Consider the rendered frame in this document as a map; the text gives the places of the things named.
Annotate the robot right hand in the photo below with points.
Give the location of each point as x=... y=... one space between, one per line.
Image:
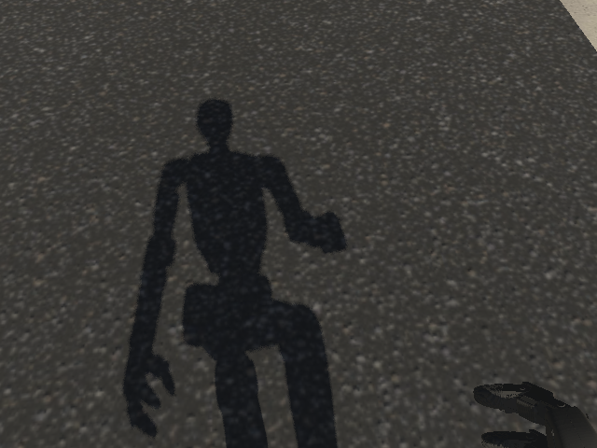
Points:
x=566 y=426

